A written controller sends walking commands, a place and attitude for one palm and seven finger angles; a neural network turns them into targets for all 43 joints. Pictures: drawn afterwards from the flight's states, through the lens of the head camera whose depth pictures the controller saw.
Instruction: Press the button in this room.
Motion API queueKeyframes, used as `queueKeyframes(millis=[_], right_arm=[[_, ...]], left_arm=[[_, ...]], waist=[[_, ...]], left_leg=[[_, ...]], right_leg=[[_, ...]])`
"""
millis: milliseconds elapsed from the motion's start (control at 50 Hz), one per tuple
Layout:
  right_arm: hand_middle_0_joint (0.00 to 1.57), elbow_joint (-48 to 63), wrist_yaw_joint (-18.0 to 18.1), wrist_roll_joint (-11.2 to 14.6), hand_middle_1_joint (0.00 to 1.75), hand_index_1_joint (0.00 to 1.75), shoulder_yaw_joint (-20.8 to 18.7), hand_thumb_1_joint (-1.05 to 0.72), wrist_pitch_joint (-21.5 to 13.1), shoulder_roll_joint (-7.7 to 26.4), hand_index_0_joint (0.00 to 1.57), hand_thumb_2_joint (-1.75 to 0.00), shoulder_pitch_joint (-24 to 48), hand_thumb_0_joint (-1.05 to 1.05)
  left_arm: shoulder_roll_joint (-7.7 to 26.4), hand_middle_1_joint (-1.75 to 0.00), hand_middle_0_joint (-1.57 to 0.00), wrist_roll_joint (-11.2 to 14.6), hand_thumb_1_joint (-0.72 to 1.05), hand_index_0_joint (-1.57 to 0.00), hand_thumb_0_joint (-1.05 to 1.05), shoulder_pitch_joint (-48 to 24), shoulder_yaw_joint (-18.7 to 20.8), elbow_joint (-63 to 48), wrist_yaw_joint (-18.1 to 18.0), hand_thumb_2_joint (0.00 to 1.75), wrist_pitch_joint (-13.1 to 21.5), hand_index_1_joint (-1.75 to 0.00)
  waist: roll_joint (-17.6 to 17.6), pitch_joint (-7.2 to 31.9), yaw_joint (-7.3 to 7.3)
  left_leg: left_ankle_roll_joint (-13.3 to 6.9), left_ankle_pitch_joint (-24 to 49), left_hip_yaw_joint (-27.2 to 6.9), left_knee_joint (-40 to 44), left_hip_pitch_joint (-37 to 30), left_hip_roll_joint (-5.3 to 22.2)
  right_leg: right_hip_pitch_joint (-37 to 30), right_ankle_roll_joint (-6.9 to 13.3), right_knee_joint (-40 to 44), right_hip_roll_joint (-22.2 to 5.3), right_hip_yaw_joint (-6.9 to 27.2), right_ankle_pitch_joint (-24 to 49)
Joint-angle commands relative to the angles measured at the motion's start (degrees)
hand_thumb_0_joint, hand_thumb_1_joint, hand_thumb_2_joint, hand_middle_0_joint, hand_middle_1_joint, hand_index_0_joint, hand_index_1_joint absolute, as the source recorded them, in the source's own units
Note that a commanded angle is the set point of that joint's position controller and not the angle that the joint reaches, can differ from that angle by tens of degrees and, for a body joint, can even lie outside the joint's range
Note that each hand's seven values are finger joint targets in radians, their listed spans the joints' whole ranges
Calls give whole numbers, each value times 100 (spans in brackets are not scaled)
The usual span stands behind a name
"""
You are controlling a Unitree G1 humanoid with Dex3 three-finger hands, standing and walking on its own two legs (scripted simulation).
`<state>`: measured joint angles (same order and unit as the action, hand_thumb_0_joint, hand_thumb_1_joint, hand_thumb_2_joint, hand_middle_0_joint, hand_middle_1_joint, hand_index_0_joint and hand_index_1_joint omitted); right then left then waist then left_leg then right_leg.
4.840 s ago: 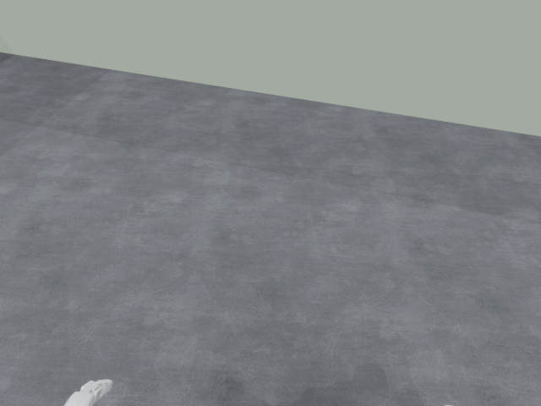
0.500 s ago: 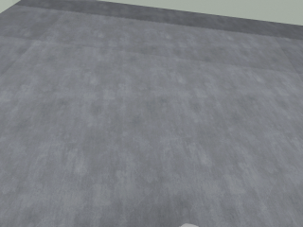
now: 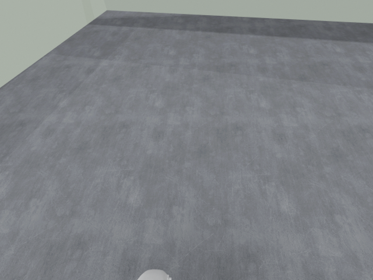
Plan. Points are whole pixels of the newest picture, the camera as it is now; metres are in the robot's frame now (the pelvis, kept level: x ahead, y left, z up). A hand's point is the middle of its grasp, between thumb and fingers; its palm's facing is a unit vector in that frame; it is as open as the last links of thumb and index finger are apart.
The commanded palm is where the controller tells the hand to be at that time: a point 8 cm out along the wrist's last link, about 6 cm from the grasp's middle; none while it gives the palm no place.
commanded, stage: turn or walk to find it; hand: left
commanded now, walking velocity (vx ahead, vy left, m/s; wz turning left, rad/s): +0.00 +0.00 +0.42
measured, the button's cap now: out of the picture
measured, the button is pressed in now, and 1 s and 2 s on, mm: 0 0 0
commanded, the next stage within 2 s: none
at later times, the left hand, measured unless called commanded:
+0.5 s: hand out of the picture -0.05 +0.30 -0.18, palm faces +0.26 -0.94 -0.21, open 7.4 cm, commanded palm none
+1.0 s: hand out of the picture -0.02 +0.24 -0.15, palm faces +0.37 -0.89 -0.27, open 7.4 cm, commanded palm none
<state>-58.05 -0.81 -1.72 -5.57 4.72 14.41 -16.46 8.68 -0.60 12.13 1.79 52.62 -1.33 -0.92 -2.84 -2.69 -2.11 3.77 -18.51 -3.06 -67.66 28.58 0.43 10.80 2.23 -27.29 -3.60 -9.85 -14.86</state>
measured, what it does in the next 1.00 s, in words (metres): steps on the spot, turning left: left foot, then right foot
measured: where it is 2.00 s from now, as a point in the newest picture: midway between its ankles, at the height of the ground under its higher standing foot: outside the picture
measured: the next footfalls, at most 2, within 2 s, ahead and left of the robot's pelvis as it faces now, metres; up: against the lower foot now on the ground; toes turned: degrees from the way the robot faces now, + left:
left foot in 0.28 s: +0.00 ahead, +0.15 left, +0.00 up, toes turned +12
right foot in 0.94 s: +0.00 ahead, -0.06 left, +0.00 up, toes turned +20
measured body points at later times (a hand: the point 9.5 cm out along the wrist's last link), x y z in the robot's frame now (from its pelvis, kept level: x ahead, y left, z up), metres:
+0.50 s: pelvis -0.04 +0.08 +0.00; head -0.03 +0.12 +0.45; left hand -0.06 +0.34 -0.16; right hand +0.10 -0.14 -0.12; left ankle -0.04 +0.14 -0.74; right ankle -0.03 -0.09 -0.65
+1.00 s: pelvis -0.06 +0.02 -0.01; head -0.03 +0.00 +0.44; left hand -0.04 +0.29 -0.13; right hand +0.02 -0.21 -0.17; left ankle -0.06 +0.14 -0.72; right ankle -0.04 -0.08 -0.74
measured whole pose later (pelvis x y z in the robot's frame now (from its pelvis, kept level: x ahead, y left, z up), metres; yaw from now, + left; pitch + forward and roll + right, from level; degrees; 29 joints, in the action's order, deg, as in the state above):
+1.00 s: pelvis -0.06 +0.02 -0.01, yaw +22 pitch +0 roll +1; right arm -57.7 0.2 -1.3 -4.8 3.6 12.5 -17.6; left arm 9.7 -0.6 7.8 2.2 51.8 -1.5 -1.8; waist -3.2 -2.0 -2.9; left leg 0.0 -19.8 -6.3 -39.1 23.0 -6.4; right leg 12.9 0.8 -29.8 -0.6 -2.5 -17.1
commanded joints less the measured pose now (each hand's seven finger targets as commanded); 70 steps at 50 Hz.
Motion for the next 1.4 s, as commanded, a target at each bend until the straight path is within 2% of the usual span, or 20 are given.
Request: queueKeyframes(millis=[0, 140, 220, 240, 260, 280, 340, 400, 580, 760, 880, 900, 920, 940, 960, 1000, 1060, 1280, 1320, 1380], right_arm=[[20, 411, -3, 28, 30, 30, -8, -90, -96, 301, 20, -90, 361, 0], [20, 555, 20, 126, 30, 30, 123, -90, -213, 129, 20, -90, 773, 0], [20, 427, 34, 122, 30, 30, 114, -90, -313, 266, 20, -90, 162, 0], [20, 414, 33, 107, 30, 30, 49, -90, -373, 603, 20, -90, 6, 0], [20, 468, 69, 67, 30, 30, -78, -90, -398, 1173, 20, -90, -121, 0], [20, 399, 98, 55, 30, 30, -109, -90, -341, 1332, 20, -90, -232, 0], [20, 573, 211, 58, 30, 30, 48, -90, -376, 888, 20, -90, 585, 0], [20, 631, 221, 92, 30, 30, 90, -90, -453, 784, 20, -90, 606, 0], [20, 538, 233, 81, 30, 30, 26, -90, -465, 713, 20, -90, 93, 0], [20, 478, 220, 14, 30, 30, -23, -90, -393, 729, 20, -90, -133, 0], [20, 551, 152, 51, 30, 30, -46, -90, -336, 683, 20, -90, 133, 0], [20, 559, 121, 87, 30, 30, -42, -90, -329, 526, 20, -90, 126, 0], [20, 647, 96, 131, 30, 30, -6, -90, -328, 238, 20, -90, 76, 0], [20, 750, 116, 81, 30, 30, -41, -90, -306, 279, 20, -90, 104, 0], [20, 713, 92, 24, 30, 30, -103, -90, -240, 458, 20, -90, 142, 0], [20, 445, 41, 1, 30, 30, -104, -90, -122, 389, 20, -90, -69, 0], [20, 316, 6, 28, 30, 30, -59, -90, -130, 235, 20, -90, -262, 0], [20, 601, 36, 100, 30, 30, 116, -90, -190, 179, 20, -90, 892, 0], [20, 626, 38, 133, 30, 30, 151, -90, -234, 175, 20, -90, 910, 0], [20, 555, 50, 131, 30, 30, 145, -90, -304, 270, 20, -90, 575, 0]], left_arm=[[1107, -30, -20, -54, 90, -20, 0, 323, 260, -241, -87, 90, 167, -30], [1429, -30, -20, -140, 90, -20, 0, 572, 377, 6, -60, 90, 109, -30], [1443, -30, -20, -67, 90, -20, 0, 296, 391, 10, -36, 90, 33, -30], [1217, -30, -20, -16, 90, -20, 0, 361, 353, -55, -19, 90, -9, -30], [832, -30, -20, 6, 90, -20, 0, 292, 258, -276, 16, 90, -44, -30], [917, -30, -20, -51, 90, -20, 0, -41, 229, -338, -14, 90, -121, -30], [1017, -30, -20, -81, 90, -20, 0, -87, 311, -99, 54, 90, -181, -30], [1006, -30, -20, -76, 90, -20, 0, 195, 315, 74, 83, 90, -142, -30], [1003, -30, -20, -52, 90, -20, 0, -192, 325, -99, 2, 90, -139, -30], [807, -30, -20, -9, 90, -20, 0, -611, 256, -341, -24, 90, -116, -30], [844, -30, -20, 42, 90, -20, 0, 103, 267, -234, -70, 90, -28, -30], [1028, -30, -20, 17, 90, -20, 0, 264, 308, -206, -92, 90, 9, -30], [1462, -30, -20, -57, 90, -20, 0, 331, 394, -232, -134, 90, 47, -30], [1715, -30, -20, -80, 90, -20, 0, 151, 421, -368, -135, 90, 29, -30], [1598, -30, -20, -39, 90, -20, 0, -161, 370, -495, -153, 90, -5, -30], [1200, -30, -20, -8, 90, -20, 0, -655, 306, -536, -126, 90, 77, -30], [951, -30, -20, -1, 90, -20, 0, -387, 214, -428, -86, 90, 177, -30], [1333, -30, -20, -132, 90, -20, 0, 652, 336, 4, -71, 90, 144, -30], [1455, -30, -20, -137, 90, -20, 0, 668, 369, 36, -55, 90, 117, -30], [1488, -30, -20, -87, 90, -20, 0, 480, 383, 73, -43, 90, 77, -30]], waist=[[1069, -10, 320], [1435, 251, 510], [1091, 561, 96], [65, 726, 13], [-1648, 552, -78], [-1164, 483, -206], [-793, 6, 108], [-439, 187, 207], [-361, 387, 44], [-302, 506, -69], [-338, 700, 294], [52, 725, 348], [1231, 673, 390], [1815, 377, 395], [1147, 209, 278], [1091, -223, -26], [925, -164, -50], [1414, 233, 477], [1559, 389, 499], [1484, 574, 244]], left_leg=[[93, -191, 130, 296, 399, 197], [-26, -926, 645, 2286, -503, 161], [-174, 535, 787, 4125, -1907, 115], [-370, 1066, 16, 4714, -2629, 677], [-992, 2660, -1780, 5023, -2887, 2097], [-1401, 2724, -1716, 5061, -2302, 2399], [-1098, 1594, -1120, 5233, -1716, 1573], [-1031, 2257, -769, 5154, -2080, 1179], [-1165, 2484, -1384, 5125, -2544, 1229], [-1444, 1983, -2193, 5074, -2200, 1227], [-994, 1470, -1979, 4710, -1096, 663], [-711, 862, -1677, 4400, -535, 392], [-386, -287, -873, 3342, 516, -211], [-192, -1200, -191, 1919, 729, -637], [-239, -1143, -332, 950, 427, -379], [-177, -535, -259, 164, 350, -170], [-35, 0, -47, -137, 427, -72], [65, -827, 492, 1906, -175, 124], [-19, -795, 654, 2450, -530, 43], [-113, 293, 827, 3883, -1510, -21]], right_leg=[[-336, 442, 1154, -1501, 1147, 845], [-534, 635, 587, -1778, 894, 2160], [132, 86, -270, -1549, 300, 1587], [849, -239, -1199, -1149, 40, 710], [2243, -682, -2374, -408, -115, -1873], [2024, -597, -3112, -366, 461, -2138], [2162, -610, -3728, -405, 865, -983], [2095, -709, -3795, -290, 855, -491], [2128, -836, -3344, -222, 1059, -561], [1486, -641, -2123, 71, 1105, -1105], [-344, -462, 207, 253, 926, 42], [-1006, -345, 787, -103, 1197, 217], [-1518, 91, 1253, -1312, 2503, -516], [-763, 649, 1585, -2391, 3333, -414], [81, 807, 1610, -2360, 2901, -513], [591, 463, 1582, -1592, 2153, -387], [109, 273, 1140, -1163, 1260, 1161], [-787, 624, 427, -1591, 965, 3138], [-809, 595, 228, -1612, 876, 3351], [-473, 205, -312, -1473, 509, 2943]])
